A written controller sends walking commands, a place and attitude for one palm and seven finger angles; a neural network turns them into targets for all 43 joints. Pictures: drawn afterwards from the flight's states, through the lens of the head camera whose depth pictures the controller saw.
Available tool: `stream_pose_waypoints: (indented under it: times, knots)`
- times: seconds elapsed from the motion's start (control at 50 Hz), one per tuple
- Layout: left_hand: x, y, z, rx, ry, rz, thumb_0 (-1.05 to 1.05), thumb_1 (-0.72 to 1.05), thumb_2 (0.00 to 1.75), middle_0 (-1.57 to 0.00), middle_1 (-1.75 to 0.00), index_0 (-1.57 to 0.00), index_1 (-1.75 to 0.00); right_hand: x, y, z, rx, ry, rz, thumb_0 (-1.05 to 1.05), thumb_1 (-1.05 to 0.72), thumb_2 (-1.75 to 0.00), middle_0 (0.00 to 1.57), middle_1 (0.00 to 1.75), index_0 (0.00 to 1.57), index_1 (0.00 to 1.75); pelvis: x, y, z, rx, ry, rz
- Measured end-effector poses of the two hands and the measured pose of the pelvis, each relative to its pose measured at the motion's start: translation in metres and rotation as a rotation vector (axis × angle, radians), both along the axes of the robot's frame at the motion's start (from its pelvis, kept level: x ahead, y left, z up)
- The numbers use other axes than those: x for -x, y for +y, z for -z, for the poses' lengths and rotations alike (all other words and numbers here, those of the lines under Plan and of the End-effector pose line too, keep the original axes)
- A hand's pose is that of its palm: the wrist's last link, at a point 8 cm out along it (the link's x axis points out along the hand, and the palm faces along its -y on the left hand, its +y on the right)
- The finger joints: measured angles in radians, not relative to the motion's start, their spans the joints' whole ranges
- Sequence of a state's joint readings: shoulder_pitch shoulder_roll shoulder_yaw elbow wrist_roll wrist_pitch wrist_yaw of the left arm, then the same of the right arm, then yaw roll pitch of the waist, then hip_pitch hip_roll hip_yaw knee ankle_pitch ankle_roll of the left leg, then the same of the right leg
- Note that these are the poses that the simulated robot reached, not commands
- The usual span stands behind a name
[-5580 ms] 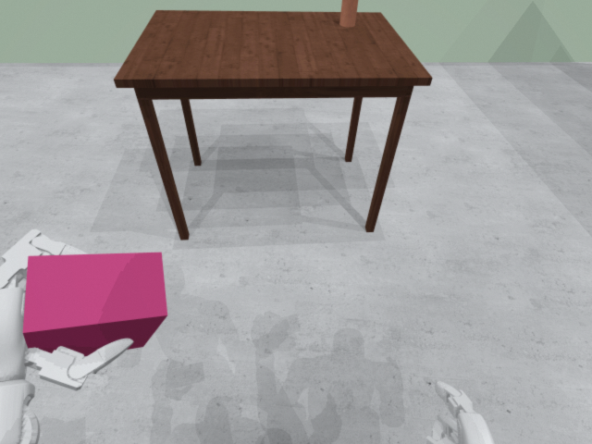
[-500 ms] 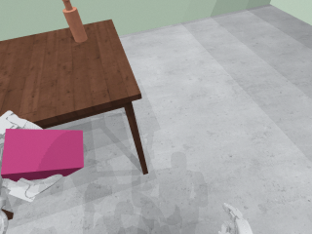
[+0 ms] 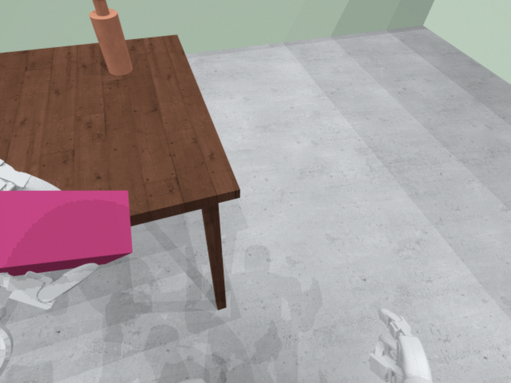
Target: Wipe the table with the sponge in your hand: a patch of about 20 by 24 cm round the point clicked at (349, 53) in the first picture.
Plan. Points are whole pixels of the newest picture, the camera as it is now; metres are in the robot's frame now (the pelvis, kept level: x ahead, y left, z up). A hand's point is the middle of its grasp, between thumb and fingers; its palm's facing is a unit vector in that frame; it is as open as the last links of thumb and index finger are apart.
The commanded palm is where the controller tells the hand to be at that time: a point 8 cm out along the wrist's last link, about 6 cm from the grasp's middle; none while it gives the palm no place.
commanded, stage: take the last steps up to it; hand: left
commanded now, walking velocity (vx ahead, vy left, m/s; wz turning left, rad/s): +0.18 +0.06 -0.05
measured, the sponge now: (80, 234) +0.24 +0.22 +0.16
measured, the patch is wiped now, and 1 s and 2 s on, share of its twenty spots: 0.00 0.00 0.00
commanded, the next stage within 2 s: come to a stop and stand still in 0.30 s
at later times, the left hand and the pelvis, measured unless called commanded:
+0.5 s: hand (120, 195) +0.29 +0.19 +0.18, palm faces +0.33 -0.82 -0.47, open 10.8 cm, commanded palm +0.23 +0.24 +0.19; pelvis +0.07 -0.03 +0.02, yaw -1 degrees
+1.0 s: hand (114, 213) +0.26 +0.18 +0.18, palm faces +0.33 -0.84 -0.44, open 10.8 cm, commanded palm +0.22 +0.24 +0.19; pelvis +0.05 -0.04 +0.01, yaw -2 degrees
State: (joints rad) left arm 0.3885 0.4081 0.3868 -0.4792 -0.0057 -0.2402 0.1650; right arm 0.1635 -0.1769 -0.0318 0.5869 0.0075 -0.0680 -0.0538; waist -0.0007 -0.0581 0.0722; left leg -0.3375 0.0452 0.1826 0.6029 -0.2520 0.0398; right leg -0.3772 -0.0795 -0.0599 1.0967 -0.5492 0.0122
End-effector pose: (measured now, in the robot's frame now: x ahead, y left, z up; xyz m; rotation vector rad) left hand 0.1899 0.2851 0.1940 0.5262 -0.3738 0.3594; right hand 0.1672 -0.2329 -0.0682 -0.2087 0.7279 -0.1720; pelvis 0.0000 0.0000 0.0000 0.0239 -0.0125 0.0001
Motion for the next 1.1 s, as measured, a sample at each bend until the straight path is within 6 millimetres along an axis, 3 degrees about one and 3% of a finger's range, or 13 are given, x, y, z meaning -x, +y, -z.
stream_pose_waypoints:
  times: [0.1, 0.18, 0.26, 0.36, 0.44, 0.54, 0.66, 0.76, 0.84, 0.92, 1.0, 1.1]
  knots:
    - [-0.01, -0.011, -0.011, -0.004, 0.02, 0.054, -0.01, -0.54, 1.02, -0.65, -1.38, -0.65, -1.38, -0.01, 0.036, -0.001, -0.093, -0.003, -0.042, 0.02, -0.9, -0.9, 0.2, 0.3, 0.2, 0.3, -0.014, 0.001, -0.009, 0.019, 0.02, 0.015]
    - [-0.013, -0.022, -0.022, -0.038, 0.045, 0.069, -0.01, -0.54, 1.02, -0.65, -1.38, -0.65, -1.38, -0.013, 0.044, 0.005, -0.128, 0.03, -0.061, 0.02, -0.9, -0.9, 0.2, 0.3, 0.2, 0.3, -0.027, -0.002, -0.014, 0.028, 0.026, 0.02]
    - [-0.022, -0.024, -0.019, -0.063, 0.087, 0.004, -0.01, -0.54, 1.02, -0.65, -1.38, -0.65, -1.38, -0.018, 0.033, 0.02, -0.141, 0.068, -0.061, 0.02, -0.9, -0.9, 0.2, 0.3, 0.2, 0.3, -0.04, -0.013, -0.011, 0.02, 0.02, 0.018]
    - [-0.042, -0.035, -0.001, -0.013, 0.12, -0.057, -0.01, -0.54, 1.02, -0.65, -1.38, -0.65, -1.38, -0.028, -0.004, 0.037, -0.109, 0.109, -0.043, 0.02, -0.9, -0.9, 0.2, 0.3, 0.2, 0.3, -0.053, -0.027, -0.003, 0.008, 0.005, 0.012]
    - [-0.057, -0.05, 0.005, 0.033, 0.147, -0.021, -0.01, -0.54, 1.02, -0.65, -1.38, -0.65, -1.38, -0.035, -0.035, 0.024, -0.047, 0.122, -0.01, 0.02, -0.9, -0.9, 0.2, 0.3, 0.2, 0.3, -0.061, -0.032, -0.011, -0.013, 0.007, 0.011]
    - [-0.067, -0.058, -0.007, -0.018, 0.149, 0.051, -0.01, -0.54, 1.02, -0.65, -1.38, -0.65, -1.38, -0.047, -0.058, 0.001, 0.025, 0.083, 0.033, 0.02, -0.9, -0.9, 0.2, 0.3, 0.2, 0.29, -0.07, -0.032, -0.017, -0.026, 0.016, 0.015]
    - [-0.069, -0.038, -0.013, -0.05, 0.096, 0.059, -0.01, -0.54, 1.02, -0.65, -1.38, -0.65, -1.38, -0.062, -0.052, -0.008, 0.074, 0.03, 0.048, 0.02, -0.9, -0.9, 0.19, 0.3, 0.2, 0.29, -0.08, -0.016, -0.009, 0.012, 0.003, 0.025]
    - [-0.071, -0.018, -0.002, -0.001, 0.078, 0.018, -0.01, -0.54, 1.02, -0.65, -1.38, -0.65, -1.38, -0.068, -0.02, -0.007, 0.028, 0.019, 0.016, 0.02, -0.9, -0.9, 0.19, 0.3, 0.19, 0.29, -0.078, -0.012, -0.008, 0.007, 0.0, 0.035]
    - [-0.065, -0.025, 0.001, 0.037, 0.089, 0.01, -0.01, -0.54, 1.02, -0.65, -1.38, -0.65, -1.38, -0.066, 0.007, -0.004, -0.05, -0.004, -0.059, 0.02, -0.9, -0.9, 0.19, 0.3, 0.2, 0.29, -0.07, -0.017, -0.01, 0.017, 0.001, 0.031]
    - [-0.053, -0.046, -0.001, 0.031, 0.102, 0.035, -0.01, -0.54, 1.02, -0.65, -1.38, -0.65, -1.38, -0.056, 0.016, 0.002, -0.116, -0.013, -0.098, 0.02, -0.9, -0.9, 0.2, 0.3, 0.2, 0.3, -0.057, -0.028, -0.008, 0.028, -0.006, 0.03]
    - [-0.038, -0.059, -0.002, 0.03, 0.131, 0.044, -0.01, -0.54, 1.02, -0.65, -1.38, -0.65, -1.38, -0.04, 0.005, 0.011, -0.134, 0.017, -0.086, 0.02, -0.9, -0.9, 0.2, 0.3, 0.2, 0.3, -0.049, -0.038, -0.008, 0.035, -0.006, 0.028]
    - [-0.027, -0.058, 0.005, 0.059, 0.159, 0.012, -0.01, -0.54, 1.02, -0.65, -1.38, -0.65, -1.38, -0.017, -0.024, 0.015, -0.07, 0.081, -0.035, 0.02, -0.9, -0.9, 0.2, 0.3, 0.2, 0.3, -0.043, -0.041, -0.01, 0.022, -0.001, 0.026]
